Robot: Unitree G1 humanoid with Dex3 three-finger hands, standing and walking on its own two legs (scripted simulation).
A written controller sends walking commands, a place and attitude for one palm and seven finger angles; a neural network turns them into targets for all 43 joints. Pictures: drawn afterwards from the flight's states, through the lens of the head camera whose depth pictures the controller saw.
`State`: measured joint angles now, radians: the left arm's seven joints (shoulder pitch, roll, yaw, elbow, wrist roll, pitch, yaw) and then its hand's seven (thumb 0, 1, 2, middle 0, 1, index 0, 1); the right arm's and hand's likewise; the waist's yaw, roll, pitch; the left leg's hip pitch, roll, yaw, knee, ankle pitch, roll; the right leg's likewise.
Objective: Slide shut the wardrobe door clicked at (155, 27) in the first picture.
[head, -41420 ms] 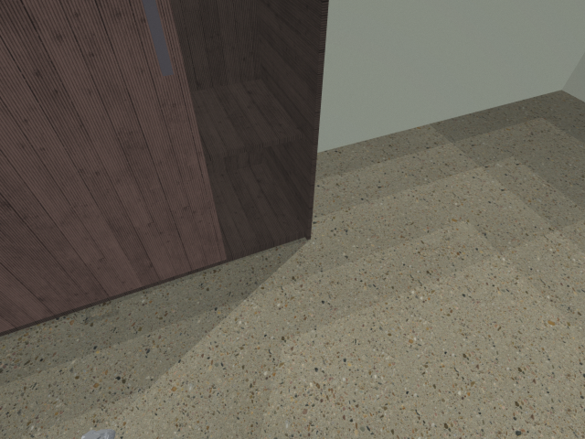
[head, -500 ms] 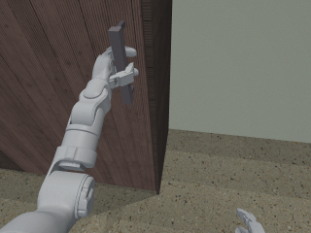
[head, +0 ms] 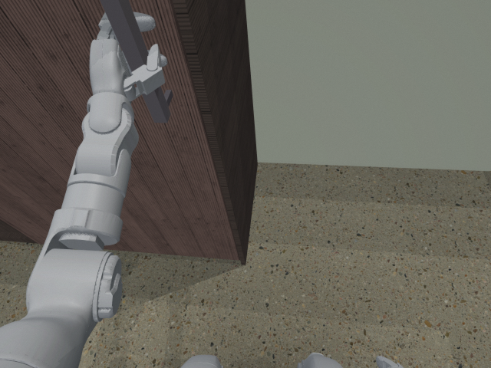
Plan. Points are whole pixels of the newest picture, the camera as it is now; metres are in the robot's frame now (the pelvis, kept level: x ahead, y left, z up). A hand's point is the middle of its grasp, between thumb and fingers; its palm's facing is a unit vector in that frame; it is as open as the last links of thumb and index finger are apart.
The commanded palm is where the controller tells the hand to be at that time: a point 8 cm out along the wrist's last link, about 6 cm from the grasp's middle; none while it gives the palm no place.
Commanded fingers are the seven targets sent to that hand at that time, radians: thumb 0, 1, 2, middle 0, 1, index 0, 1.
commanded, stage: step sideways, sliding the door along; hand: left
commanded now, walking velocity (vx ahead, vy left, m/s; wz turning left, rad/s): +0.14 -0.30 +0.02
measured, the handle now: (145, 53) +0.50 +0.20 +0.23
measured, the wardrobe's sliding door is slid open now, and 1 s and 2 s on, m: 0.00 0.00 0.08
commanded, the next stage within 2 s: stop walking and hold the door there in 1.82 s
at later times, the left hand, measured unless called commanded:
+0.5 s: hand (159, 67) +0.47 +0.17 +0.23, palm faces +0.51 -0.86 -0.10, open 6.8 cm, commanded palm +0.42 +0.13 +0.23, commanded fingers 0.00 0.90 0.90 -0.45 -1.40 -0.45 -1.40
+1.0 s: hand (163, 65) +0.47 +0.17 +0.23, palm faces +0.71 -0.71 -0.04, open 7.3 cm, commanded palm +0.42 +0.08 +0.22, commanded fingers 0.00 0.90 0.90 -0.45 -1.40 -0.45 -1.40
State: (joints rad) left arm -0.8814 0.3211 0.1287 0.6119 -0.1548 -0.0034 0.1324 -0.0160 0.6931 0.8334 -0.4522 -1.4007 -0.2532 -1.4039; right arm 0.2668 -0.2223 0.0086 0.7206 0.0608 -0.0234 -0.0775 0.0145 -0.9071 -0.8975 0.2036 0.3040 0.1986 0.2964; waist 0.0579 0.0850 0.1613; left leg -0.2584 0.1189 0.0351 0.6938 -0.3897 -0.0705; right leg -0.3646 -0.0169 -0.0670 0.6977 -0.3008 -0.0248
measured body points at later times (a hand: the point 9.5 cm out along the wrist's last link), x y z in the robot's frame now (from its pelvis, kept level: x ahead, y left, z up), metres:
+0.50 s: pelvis +0.09 -0.12 +0.00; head +0.18 -0.11 +0.44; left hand +0.43 +0.21 +0.23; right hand +0.35 -0.27 -0.10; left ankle +0.00 +0.10 -0.71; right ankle +0.18 -0.26 -0.72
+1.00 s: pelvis +0.22 -0.12 +0.02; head +0.31 -0.11 +0.46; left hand +0.43 +0.20 +0.23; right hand +0.47 -0.24 -0.09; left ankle +0.08 -0.01 -0.67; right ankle +0.19 -0.25 -0.70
